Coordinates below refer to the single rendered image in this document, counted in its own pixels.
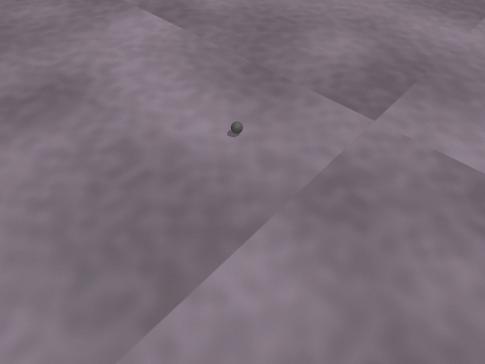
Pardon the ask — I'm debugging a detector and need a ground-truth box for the ball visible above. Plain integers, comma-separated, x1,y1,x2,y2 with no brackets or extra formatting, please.
231,121,243,133

